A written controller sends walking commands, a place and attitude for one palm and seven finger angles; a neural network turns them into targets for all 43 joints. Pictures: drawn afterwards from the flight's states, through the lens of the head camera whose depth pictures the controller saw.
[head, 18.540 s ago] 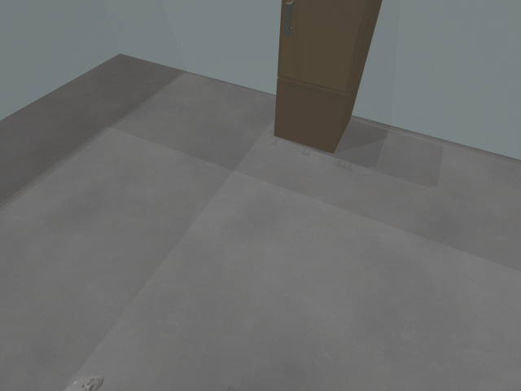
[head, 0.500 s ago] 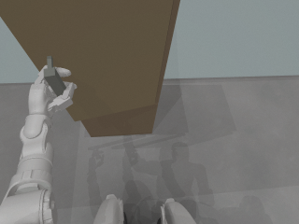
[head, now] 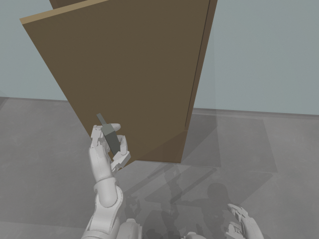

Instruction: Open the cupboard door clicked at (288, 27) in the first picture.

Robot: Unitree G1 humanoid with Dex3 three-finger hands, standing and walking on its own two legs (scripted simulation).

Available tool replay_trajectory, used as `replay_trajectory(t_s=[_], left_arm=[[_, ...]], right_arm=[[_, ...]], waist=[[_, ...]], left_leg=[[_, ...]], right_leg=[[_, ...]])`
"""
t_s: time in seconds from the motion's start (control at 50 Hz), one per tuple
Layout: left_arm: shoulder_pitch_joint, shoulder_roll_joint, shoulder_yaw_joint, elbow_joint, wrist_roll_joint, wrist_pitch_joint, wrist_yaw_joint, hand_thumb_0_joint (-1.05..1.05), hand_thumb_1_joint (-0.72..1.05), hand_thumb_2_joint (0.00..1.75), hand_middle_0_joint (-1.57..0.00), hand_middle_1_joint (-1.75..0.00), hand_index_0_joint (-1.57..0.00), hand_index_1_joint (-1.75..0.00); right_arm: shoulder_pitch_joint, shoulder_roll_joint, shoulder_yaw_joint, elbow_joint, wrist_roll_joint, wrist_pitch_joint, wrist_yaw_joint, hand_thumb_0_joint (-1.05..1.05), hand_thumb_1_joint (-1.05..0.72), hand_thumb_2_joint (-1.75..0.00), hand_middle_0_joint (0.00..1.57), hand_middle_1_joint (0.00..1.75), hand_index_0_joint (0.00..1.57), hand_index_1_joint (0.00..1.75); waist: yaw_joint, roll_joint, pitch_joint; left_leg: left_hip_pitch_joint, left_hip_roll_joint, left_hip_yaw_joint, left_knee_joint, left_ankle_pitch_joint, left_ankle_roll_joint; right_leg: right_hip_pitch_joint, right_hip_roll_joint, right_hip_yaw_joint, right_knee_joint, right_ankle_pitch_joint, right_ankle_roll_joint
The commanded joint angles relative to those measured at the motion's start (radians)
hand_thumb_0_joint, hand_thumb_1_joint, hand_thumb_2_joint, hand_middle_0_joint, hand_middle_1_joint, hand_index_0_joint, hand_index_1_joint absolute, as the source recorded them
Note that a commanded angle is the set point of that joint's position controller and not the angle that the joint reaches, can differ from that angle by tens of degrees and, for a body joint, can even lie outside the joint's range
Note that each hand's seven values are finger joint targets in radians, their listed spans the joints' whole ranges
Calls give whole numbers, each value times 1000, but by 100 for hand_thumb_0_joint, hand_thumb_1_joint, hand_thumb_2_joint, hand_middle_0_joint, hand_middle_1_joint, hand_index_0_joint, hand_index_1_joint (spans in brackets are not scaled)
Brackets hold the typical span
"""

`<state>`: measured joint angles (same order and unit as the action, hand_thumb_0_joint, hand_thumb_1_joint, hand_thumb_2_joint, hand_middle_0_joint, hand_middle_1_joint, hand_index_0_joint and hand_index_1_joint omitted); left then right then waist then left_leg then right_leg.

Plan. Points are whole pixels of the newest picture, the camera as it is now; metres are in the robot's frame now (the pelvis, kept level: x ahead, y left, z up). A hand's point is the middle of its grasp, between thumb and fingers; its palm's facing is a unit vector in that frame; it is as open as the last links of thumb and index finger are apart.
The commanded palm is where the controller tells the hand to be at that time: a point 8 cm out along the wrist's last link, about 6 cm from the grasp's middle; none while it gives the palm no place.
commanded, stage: pull the door open along its arc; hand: left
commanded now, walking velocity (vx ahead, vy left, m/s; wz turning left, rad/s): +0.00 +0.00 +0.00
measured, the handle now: (109, 136) +0.36 +0.15 +0.03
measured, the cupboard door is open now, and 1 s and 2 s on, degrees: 38 50 53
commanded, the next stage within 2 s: open thumb and fingers to let go in 0.14 s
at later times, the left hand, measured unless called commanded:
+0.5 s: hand (142, 165) +0.29 +0.06 +0.03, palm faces +0.37 -0.93 -0.02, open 7.4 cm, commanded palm +0.24 +0.11 +0.03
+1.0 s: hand (142, 166) +0.28 +0.06 +0.03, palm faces +0.32 -0.95 -0.03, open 14.8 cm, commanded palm +0.24 +0.10 +0.03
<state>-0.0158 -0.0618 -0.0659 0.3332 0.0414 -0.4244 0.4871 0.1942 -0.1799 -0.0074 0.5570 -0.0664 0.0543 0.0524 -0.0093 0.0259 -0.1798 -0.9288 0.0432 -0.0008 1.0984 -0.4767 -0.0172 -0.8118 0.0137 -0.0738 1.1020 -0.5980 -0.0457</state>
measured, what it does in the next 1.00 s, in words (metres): stands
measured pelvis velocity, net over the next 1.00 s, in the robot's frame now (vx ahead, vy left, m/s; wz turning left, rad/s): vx -0.01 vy -0.01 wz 0.02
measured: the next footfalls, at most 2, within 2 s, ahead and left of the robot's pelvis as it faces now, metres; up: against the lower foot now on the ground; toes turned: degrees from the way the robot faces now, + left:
none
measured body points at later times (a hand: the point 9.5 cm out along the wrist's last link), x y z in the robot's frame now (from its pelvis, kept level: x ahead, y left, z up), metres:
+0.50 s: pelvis -0.01 -0.02 +0.00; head +0.06 -0.05 +0.44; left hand +0.26 +0.11 +0.04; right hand +0.17 -0.24 -0.12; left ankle +0.03 +0.13 -0.66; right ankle -0.04 -0.09 -0.66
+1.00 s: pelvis -0.01 -0.01 -0.01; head +0.05 -0.03 +0.44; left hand +0.26 +0.11 +0.04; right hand +0.16 -0.23 -0.12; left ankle +0.03 +0.13 -0.66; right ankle -0.04 -0.09 -0.66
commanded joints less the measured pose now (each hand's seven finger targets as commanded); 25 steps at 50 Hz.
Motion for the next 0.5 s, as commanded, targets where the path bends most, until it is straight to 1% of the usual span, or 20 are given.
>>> replay_trajectory(t_s=[0.0,0.02,0.04,0.1,0.12,0.14,0.16,0.2,0.22,0.24,0.26,0.28,0.3,0.34,0.36,0.4,0.42,0.44,0.46,0.48], left_arm=[[-81,-46,-109,-278,49,-78,14,0,90,90,-40,-135,-40,-135],[-47,-68,-133,-286,54,-72,17,0,90,90,-40,-135,-40,-135],[-27,-67,-141,-296,64,-64,21,0,90,90,-40,-135,-40,-135],[55,-99,-177,-324,79,-47,25,0,90,90,-40,-135,-40,-135],[77,-103,-188,-343,87,-43,28,0,90,90,-40,-135,-40,-135],[120,-110,-199,-361,96,-34,28,0,90,90,-40,-135,-40,-135],[135,-122,-213,-376,98,-28,32,0,90,90,-40,-135,-40,-135],[58,-96,-183,-376,89,-19,49,0,90,90,-40,-135,-40,-135],[-45,-65,-155,-359,89,-21,62,0,90,90,-40,-135,-40,-135],[-58,-58,-136,-345,89,-23,69,0,83,87,-40,-134,-40,-134],[-53,-58,-124,-340,81,-28,73,0,76,84,-39,-134,-39,-134],[-13,-63,-121,-315,75,-27,69,0,69,81,-38,-133,-38,-133],[-27,-57,-117,-311,70,-30,64,0,62,78,-38,-132,-38,-132],[-28,-45,-107,-311,70,-32,55,0,48,72,-37,-130,-37,-130],[-37,-49,-110,-313,64,-32,51,0,41,69,-36,-130,-36,-130],[-28,-55,-117,-313,61,-34,41,0,27,63,-35,-128,-35,-128],[-35,-65,-128,-309,60,-34,36,0,20,60,-35,-127,-35,-127],[-51,-63,-130,-305,61,-32,32,0,13,57,-35,-127,-35,-127],[-59,-53,-119,-317,56,-37,32,0,6,54,-34,-126,-34,-126],[-30,-56,-118,-307,54,-37,29,0,-1,51,-33,-125,-33,-125]], right_arm=[[-13,-107,-42,-125,-3,-58,-12,0,-90,-90,20,30,20,30],[-18,-103,-38,-132,-4,-65,-12,0,-90,-90,20,30,20,30],[-16,-101,-36,-136,-4,-71,-14,0,-90,-90,20,30,20,30],[-30,-93,-30,-149,-6,-90,-19,0,-90,-90,20,30,20,30],[-34,-91,-29,-151,-6,-96,-21,0,-90,-90,20,30,20,30],[-36,-87,-27,-161,-6,-103,-22,0,-90,-90,20,30,20,30],[-41,-83,-23,-163,-4,-108,-22,0,-90,-90,20,30,20,30],[-39,-85,-19,-150,-4,-113,-30,0,-90,-90,20,30,20,30],[-42,-90,-18,-130,-6,-112,-38,0,-90,-90,20,30,20,30],[-39,-87,-20,-123,-10,-114,-45,0,-90,-90,20,30,20,30],[-48,-85,-21,-123,-10,-118,-46,0,-90,-90,20,30,20,30],[-53,-82,-19,-124,-10,-119,-47,0,-90,-90,20,30,20,30],[-52,-82,-18,-121,-8,-119,-47,0,-90,-90,20,30,20,30],[-48,-83,-23,-120,-7,-117,-48,0,-90,-90,20,30,20,30],[-47,-85,-23,-119,-5,-113,-47,0,-90,-90,20,30,20,30],[-45,-85,-25,-121,-4,-111,-47,0,-90,-90,20,30,20,30],[-45,-85,-24,-121,-3,-109,-45,0,-90,-90,20,30,20,30],[-43,-89,-26,-121,-2,-109,-46,0,-90,-90,20,30,20,30],[-42,-91,-29,-119,-3,-109,-46,0,-90,-90,20,30,20,30],[-41,-90,-29,-123,-3,-107,-46,0,-90,-90,20,30,20,30]], waist=[[-22,-63,-287],[-19,-61,-284],[-19,-81,-281],[-16,-109,-262],[-15,-109,-272],[-6,-112,-276],[-7,-89,-267],[-20,-96,-240],[-40,-101,-208],[-32,-123,-209],[-23,-122,-234],[-16,-127,-236],[-20,-126,-231],[-13,-123,-252],[-15,-115,-256],[-15,-131,-262],[-19,-126,-255],[-26,-137,-252],[-24,-138,-263],[-18,-142,-267]], left_leg=[[275,-45,-5,-84,315,34],[269,-48,-4,-85,308,34],[258,-47,-7,-82,312,35],[239,-51,-8,-83,279,34],[238,-51,-7,-82,277,33],[231,-52,-11,-80,280,34],[237,-53,-8,-82,277,32],[221,-54,-12,-70,252,30],[203,-52,-17,-57,223,29],[187,-53,-21,-53,215,29],[183,-56,-19,-50,210,28],[171,-59,-18,-48,203,26],[163,-59,-18,-46,200,25],[161,-60,-18,-43,212,25],[165,-60,-16,-47,208,26],[165,-60,-15,-47,210,26],[166,-60,-16,-48,208,27],[165,-58,-19,-45,211,29],[167,-58,-18,-43,214,29],[166,-59,-18,-46,215,28]], right_leg=[[126,-2,48,-160,546,34],[130,-5,48,-163,548,35],[141,-7,54,-164,559,35],[144,-20,62,-174,560,42],[150,-24,67,-174,568,44],[160,-23,69,-172,563,40],[155,-26,69,-175,566,41],[131,-31,78,-184,544,46],[96,-35,89,-191,503,50],[100,-33,94,-192,479,50],[111,-39,104,-194,480,53],[122,-44,114,-198,485,56],[127,-50,127,-203,494,60],[148,-55,137,-202,522,62],[148,-56,134,-203,514,61],[160,-60,142,-207,533,65],[154,-60,141,-207,533,65],[148,-58,137,-205,532,65],[152,-60,139,-203,543,67],[159,-59,138,-201,549,67]])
